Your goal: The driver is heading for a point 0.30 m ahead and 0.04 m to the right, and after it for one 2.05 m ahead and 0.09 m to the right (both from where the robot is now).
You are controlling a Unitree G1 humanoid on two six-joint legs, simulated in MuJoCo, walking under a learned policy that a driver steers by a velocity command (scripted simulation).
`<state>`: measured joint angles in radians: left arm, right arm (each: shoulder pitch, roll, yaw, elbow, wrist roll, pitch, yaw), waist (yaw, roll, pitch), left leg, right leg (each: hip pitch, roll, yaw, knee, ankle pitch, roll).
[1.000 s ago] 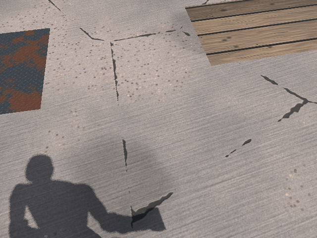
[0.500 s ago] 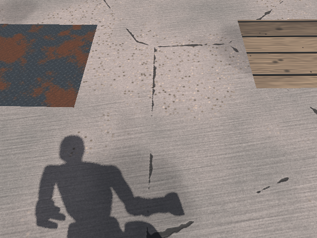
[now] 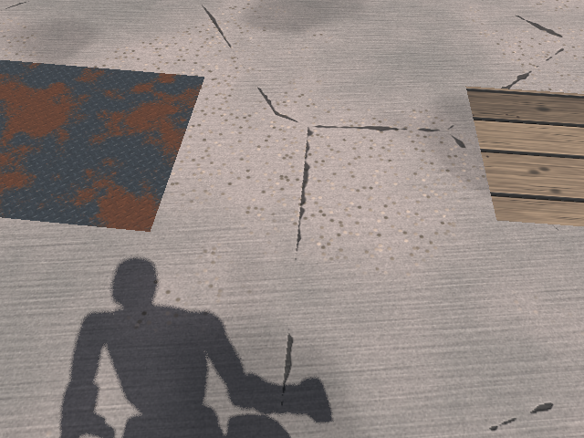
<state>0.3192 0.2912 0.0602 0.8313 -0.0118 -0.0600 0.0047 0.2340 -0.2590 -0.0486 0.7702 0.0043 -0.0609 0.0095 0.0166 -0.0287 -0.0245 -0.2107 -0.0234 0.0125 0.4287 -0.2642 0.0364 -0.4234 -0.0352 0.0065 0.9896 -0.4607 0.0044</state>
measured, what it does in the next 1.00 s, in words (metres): walks ahead: right foot, then left foot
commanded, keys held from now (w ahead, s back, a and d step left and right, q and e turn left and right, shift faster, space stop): no key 1.00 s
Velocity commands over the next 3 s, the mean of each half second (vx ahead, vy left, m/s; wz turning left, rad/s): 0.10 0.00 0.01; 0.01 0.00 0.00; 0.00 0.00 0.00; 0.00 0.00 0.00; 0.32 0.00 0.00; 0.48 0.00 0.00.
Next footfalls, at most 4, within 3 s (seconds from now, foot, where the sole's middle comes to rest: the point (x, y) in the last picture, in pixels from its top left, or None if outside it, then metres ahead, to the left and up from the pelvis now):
0.24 right None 0.20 -0.13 -0.78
0.50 left None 0.13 0.12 -0.78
2.68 left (256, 399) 0.60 0.10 -0.78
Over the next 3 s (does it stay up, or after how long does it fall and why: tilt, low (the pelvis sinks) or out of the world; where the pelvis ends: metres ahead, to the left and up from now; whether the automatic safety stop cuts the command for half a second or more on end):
stays up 0.57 0.02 0.01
